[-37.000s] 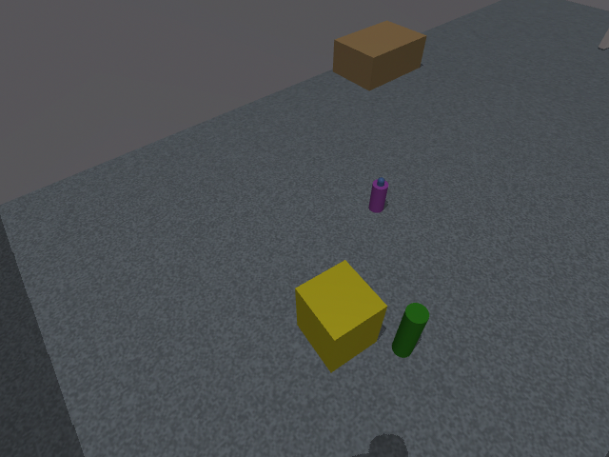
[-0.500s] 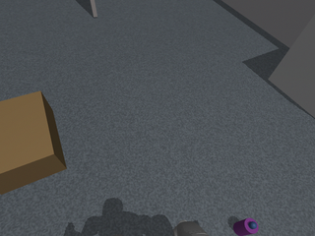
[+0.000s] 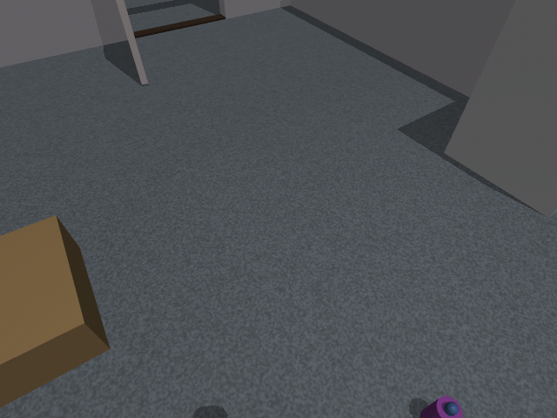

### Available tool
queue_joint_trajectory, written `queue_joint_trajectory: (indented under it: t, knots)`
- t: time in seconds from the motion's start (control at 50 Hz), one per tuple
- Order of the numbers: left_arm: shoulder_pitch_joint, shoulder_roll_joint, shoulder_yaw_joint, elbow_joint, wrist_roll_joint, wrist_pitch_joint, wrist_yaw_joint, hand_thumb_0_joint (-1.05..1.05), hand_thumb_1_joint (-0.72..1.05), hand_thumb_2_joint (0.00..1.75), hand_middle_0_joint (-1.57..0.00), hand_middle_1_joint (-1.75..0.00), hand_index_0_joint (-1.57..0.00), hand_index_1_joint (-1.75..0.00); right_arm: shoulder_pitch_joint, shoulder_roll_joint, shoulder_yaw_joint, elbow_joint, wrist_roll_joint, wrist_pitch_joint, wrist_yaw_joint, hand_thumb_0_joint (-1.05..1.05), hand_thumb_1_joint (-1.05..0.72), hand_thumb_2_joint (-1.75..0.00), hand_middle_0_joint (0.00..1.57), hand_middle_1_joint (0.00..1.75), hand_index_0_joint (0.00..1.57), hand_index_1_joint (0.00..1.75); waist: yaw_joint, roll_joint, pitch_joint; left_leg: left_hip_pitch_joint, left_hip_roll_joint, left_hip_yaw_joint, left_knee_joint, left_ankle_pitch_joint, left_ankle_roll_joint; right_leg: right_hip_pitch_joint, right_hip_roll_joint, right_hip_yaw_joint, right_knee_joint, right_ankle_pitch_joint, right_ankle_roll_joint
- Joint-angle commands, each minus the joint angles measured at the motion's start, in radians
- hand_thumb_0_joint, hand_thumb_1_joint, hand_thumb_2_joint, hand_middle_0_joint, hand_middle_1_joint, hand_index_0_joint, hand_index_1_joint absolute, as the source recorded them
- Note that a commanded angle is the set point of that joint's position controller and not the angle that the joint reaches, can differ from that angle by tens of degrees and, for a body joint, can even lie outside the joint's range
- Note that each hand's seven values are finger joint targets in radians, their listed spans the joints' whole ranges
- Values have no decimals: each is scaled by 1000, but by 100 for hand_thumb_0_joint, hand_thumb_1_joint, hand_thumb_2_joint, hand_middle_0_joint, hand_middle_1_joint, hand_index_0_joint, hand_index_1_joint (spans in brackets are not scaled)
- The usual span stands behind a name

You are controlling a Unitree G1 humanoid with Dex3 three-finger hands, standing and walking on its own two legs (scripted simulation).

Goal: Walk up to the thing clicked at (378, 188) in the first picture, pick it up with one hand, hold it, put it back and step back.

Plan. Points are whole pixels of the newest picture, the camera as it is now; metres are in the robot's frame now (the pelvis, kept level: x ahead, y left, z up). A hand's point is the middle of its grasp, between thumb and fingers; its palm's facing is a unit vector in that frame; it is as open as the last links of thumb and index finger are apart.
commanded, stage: walk up
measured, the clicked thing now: (442, 414) +0.26 -0.47 -0.66
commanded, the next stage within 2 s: stand in 0.72 s
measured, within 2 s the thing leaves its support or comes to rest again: neither
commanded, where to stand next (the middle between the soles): +0.08 -0.01 m, yaw +3 degrees
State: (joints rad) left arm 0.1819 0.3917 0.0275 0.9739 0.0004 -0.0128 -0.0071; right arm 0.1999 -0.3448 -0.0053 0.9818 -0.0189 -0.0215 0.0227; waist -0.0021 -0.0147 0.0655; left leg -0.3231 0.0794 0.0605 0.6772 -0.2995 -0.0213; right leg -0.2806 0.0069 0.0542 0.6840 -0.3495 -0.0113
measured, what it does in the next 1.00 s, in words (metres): stands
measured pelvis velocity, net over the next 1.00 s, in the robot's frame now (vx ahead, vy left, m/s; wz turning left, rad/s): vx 0.02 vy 0.00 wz -0.01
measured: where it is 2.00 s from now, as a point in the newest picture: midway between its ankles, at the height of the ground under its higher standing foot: outside the picture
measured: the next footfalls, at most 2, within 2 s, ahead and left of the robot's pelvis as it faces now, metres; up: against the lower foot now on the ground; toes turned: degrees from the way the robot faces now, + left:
none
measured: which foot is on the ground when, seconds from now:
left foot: down 0.00-1.00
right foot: down 0.00-1.00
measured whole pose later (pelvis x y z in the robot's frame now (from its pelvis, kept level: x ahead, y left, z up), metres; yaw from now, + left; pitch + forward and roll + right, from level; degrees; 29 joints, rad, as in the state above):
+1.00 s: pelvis +0.02 +0.00 +0.03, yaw -1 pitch -2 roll +0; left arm 0.06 0.34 0.01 1.15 0.01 -0.01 -0.01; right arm 0.06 -0.35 -0.02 1.15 -0.01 -0.01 0.02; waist -0.02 0.00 0.07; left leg -0.14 0.07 0.08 0.34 -0.15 -0.03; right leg -0.10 0.00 0.06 0.34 -0.20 0.02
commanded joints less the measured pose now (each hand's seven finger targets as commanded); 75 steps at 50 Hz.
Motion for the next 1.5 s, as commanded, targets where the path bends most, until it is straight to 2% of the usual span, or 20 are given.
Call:
queue_joint_trajectory:
  t: [0.0,0.02,0.04,0.08,0.14,0.18,0.24,0.34,0.54,0.68,0.72,0.86,0.92,0.98,1.12,1.22,1.26,1.32,1.42,1.48]
  knots:
    - [-46,227,57,-22,11,-32,15,0,90,90,-20,-30,-20,-30,-64,-241,-54,-51,11,-22,-17,0,-90,-90,20,30,20,30,-5,54,-22,-41,21,-95,-166,-129,46,-6,-125,234,-274,-85,-89]
    - [-76,237,52,-19,10,-30,13,0,90,90,-20,-30,-20,-30,-59,-243,-57,-37,12,-20,-17,0,-90,-90,20,30,20,30,-23,42,-22,61,18,-90,-184,-129,46,-104,-126,226,-277,-146,-87]
    - [-98,216,43,-25,10,-26,10,0,90,90,-20,-30,-20,-30,-57,-251,-61,-28,9,-23,-18,0,-90,-90,20,30,20,30,-31,43,-32,132,33,-106,-215,-121,57,-150,-107,180,-270,-118,-67]
    - [-96,189,34,-1,6,-26,9,0,90,90,-20,-30,-20,-30,-89,-257,-59,-19,11,-28,-18,0,-90,-90,20,30,20,30,-10,47,-49,92,74,-139,-245,-90,73,-50,-69,104,-241,20,-44]
    - [-97,198,31,28,3,-31,11,0,90,90,-20,-30,-20,-30,-109,-236,-45,2,17,-29,-20,0,-90,-90,20,30,20,30,-5,-17,-73,104,55,-92,-232,34,63,13,-94,129,-252,179,-45]
    - [-110,193,30,41,1,-34,15,0,90,90,-20,-30,-20,-30,-93,-238,-42,21,22,-33,-24,0,-90,-90,20,30,20,30,-13,-17,-131,163,62,-71,-214,217,58,64,-105,113,-230,338,-38]
    - [-113,185,25,61,-4,-31,19,0,90,90,-20,-30,-20,-30,-118,-242,-44,40,24,-29,-26,0,-90,-90,20,30,20,30,-8,-15,-162,216,66,-53,-205,301,61,81,-108,95,-235,415,-30]
    - [-144,175,21,85,-7,-22,21,0,90,90,-20,-30,-20,-30,-149,-238,-46,69,22,-18,-28,0,-90,-90,20,30,20,30,-11,-1,-133,231,73,-49,-247,276,56,75,-106,86,-280,355,-26]
    - [-184,172,18,117,0,-15,16,0,90,90,-20,-30,-20,-30,-204,-231,-44,99,18,-15,-24,0,-90,-90,20,30,20,30,-10,6,-97,254,75,-41,-334,209,41,82,-105,95,-353,316,-15]
    - [-193,165,20,119,2,-15,14,0,90,90,-20,-30,-20,-30,-198,-225,-43,105,17,-20,-23,0,-90,-90,20,30,20,30,-10,5,-136,292,77,-34,-351,252,37,115,-110,94,-367,367,-7]
    - [-181,177,26,122,3,-23,16,0,90,90,-20,-30,-20,-30,-205,-225,-46,95,9,-13,-23,0,-90,-90,20,30,20,30,-14,0,-142,280,84,-57,-348,327,28,156,-122,83,-364,456,1]
    - [-172,164,26,117,6,-21,16,0,90,90,-20,-30,-20,-30,-197,-223,-48,97,8,-8,-24,0,-90,-90,20,30,20,30,-13,10,-145,282,82,-56,-361,262,27,161,-126,83,-395,403,0]
    - [-168,169,26,119,5,-18,16,0,90,90,-20,-30,-20,-30,-197,-216,-44,100,7,-8,-22,0,-90,-90,20,30,20,30,-13,17,-113,259,77,-65,-387,209,24,149,-117,75,-404,341,5]
    - [-161,169,27,116,6,-19,16,0,90,90,-20,-30,-20,-30,-190,-216,-46,99,7,-8,-21,0,-90,-90,20,30,20,30,-12,21,-126,277,82,-67,-384,223,28,144,-122,74,-404,339,3]
    - [-143,160,24,115,8,-15,11,0,90,90,-20,-30,-20,-30,-182,-219,-48,100,6,-8,-21,0,-90,-90,20,30,20,30,-9,32,-80,239,79,-86,-417,115,29,115,-115,70,-419,256,4]
    - [-135,166,22,110,9,-17,11,0,90,90,-20,-30,-20,-30,-179,-220,-51,97,4,-8,-21,0,-90,-90,20,30,20,30,-9,21,-91,251,78,-86,-404,134,32,111,-121,72,-422,251,2]
    - [-131,162,19,109,9,-16,10,0,90,90,-20,-30,-20,-30,-179,-223,-53,99,6,-6,-19,0,-90,-90,20,30,20,30,-10,24,-78,233,74,-96,-414,83,30,101,-118,68,-424,208,4]
    - [-124,166,20,108,11,-19,11,0,90,90,-20,-30,-20,-30,-175,-220,-53,97,6,-6,-18,0,-90,-90,20,30,20,30,-10,14,-99,249,77,-94,-400,148,39,119,-126,67,-418,261,4]
    - [-118,169,18,104,8,-20,12,0,90,90,-20,-30,-20,-30,-168,-215,-50,102,6,-8,-18,0,-90,-90,20,30,20,30,-10,16,-97,253,71,-92,-393,169,33,115,-129,70,-421,262,2]
    - [-111,170,15,101,9,-22,14,0,90,90,-20,-30,-20,-30,-165,-218,-51,103,8,-7,-18,0,-90,-90,20,30,20,30,-10,1,-115,275,74,-91,-380,230,35,121,-131,64,-418,299,5]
